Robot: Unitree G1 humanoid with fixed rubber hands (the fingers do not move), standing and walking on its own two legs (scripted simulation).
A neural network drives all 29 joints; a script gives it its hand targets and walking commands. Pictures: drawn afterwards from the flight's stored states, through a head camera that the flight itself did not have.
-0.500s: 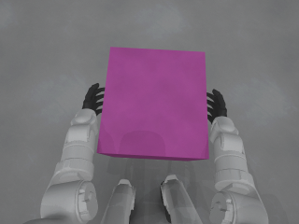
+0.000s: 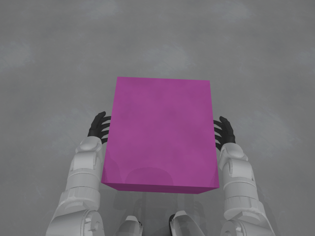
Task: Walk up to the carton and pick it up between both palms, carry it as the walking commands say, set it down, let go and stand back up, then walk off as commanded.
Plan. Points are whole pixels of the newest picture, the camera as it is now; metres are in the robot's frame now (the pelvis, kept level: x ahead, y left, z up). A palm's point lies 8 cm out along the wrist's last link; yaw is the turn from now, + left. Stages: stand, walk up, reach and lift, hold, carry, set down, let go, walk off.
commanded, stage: reach and lift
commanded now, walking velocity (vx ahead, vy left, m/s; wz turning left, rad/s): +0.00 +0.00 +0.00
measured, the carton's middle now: (160, 139) +0.39 -0.02 -0.12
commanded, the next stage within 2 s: none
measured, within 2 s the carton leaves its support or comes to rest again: neither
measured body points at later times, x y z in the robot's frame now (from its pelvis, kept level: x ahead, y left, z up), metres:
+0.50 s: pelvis +0.02 +0.00 +0.04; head +0.07 +0.00 +0.49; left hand +0.36 +0.16 +0.01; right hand +0.33 -0.20 +0.02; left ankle +0.02 +0.11 -0.69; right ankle +0.04 -0.13 -0.69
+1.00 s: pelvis +0.02 +0.00 +0.06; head +0.00 +0.00 +0.51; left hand +0.34 +0.16 +0.08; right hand +0.31 -0.20 +0.08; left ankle +0.02 +0.11 -0.69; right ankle +0.04 -0.13 -0.69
